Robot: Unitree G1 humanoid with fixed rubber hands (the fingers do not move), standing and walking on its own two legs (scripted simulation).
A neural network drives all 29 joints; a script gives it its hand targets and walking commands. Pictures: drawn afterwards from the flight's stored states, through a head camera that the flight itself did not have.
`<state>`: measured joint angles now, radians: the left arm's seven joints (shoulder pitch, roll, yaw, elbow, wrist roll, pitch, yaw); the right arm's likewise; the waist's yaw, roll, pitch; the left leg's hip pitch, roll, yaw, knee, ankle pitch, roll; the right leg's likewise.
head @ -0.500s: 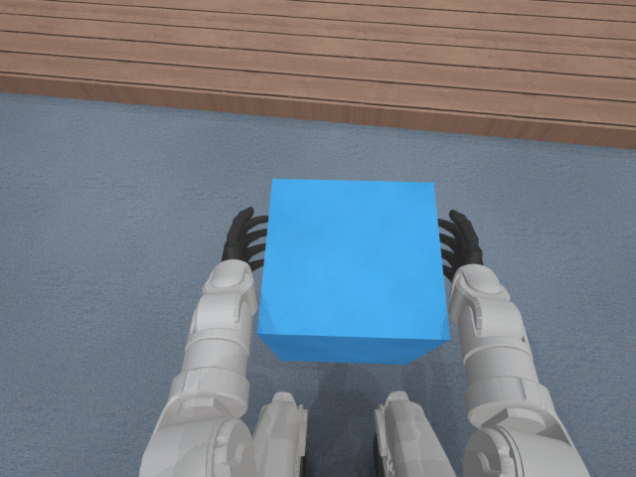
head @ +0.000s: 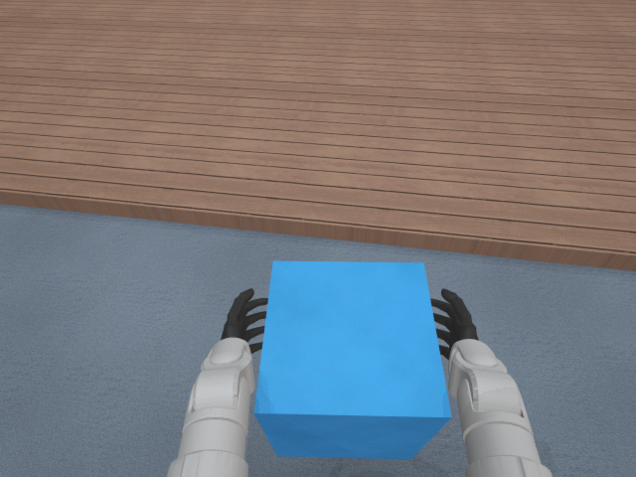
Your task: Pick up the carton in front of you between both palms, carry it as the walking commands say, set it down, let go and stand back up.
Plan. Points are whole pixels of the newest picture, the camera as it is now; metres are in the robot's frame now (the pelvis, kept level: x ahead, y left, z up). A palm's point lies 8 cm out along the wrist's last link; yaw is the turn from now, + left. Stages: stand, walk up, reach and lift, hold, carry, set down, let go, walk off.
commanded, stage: reach and lift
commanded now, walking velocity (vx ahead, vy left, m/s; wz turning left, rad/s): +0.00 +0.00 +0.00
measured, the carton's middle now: (345, 365) +0.31 +0.00 -0.07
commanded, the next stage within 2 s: hold in 1.14 s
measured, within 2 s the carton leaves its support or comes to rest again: neither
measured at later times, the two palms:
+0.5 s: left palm (225, 339) +0.29 +0.15 +0.05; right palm (471, 338) +0.29 -0.15 +0.05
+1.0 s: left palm (224, 329) +0.30 +0.15 +0.06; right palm (472, 328) +0.30 -0.15 +0.06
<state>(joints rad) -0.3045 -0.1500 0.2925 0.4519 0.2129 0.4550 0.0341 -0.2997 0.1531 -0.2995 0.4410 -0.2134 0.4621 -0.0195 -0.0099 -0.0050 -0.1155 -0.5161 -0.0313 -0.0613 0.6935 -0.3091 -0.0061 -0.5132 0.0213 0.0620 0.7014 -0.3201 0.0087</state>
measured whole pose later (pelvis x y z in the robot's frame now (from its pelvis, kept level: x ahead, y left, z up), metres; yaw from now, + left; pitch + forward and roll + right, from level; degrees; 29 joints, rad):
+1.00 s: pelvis +0.01 +0.00 +0.03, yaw +0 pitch -5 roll +0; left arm -0.26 -0.15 0.23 0.28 0.27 0.67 0.00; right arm -0.26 0.15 -0.23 0.28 -0.27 0.67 0.01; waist 0.00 0.00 0.03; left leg -0.09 -0.02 -0.06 0.38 -0.20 0.00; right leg -0.09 0.02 0.07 0.38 -0.21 0.01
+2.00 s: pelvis +0.00 +0.00 +0.03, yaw +0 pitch -8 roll +0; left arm -0.26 -0.15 0.22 0.21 0.27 0.76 0.00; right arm -0.27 0.15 -0.22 0.21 -0.27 0.76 0.02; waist 0.00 0.00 0.04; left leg -0.05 -0.02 -0.06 0.37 -0.19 0.00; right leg -0.05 0.02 0.07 0.38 -0.19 0.01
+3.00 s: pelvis +0.30 -0.03 +0.02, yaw -1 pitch +5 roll +0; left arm -0.17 -0.13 0.13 -0.36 0.10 1.24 0.10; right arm -0.19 0.14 -0.11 -0.35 -0.09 1.25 -0.10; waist -0.03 0.02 -0.12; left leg 0.00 0.07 0.17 0.31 -0.38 -0.03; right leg -0.55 -0.07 -0.19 0.54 -0.14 -0.01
